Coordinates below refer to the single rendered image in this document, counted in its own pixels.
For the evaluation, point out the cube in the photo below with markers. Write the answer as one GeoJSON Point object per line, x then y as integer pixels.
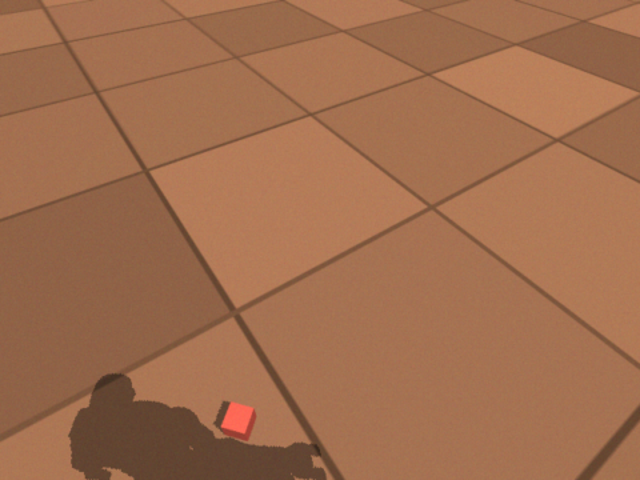
{"type": "Point", "coordinates": [239, 421]}

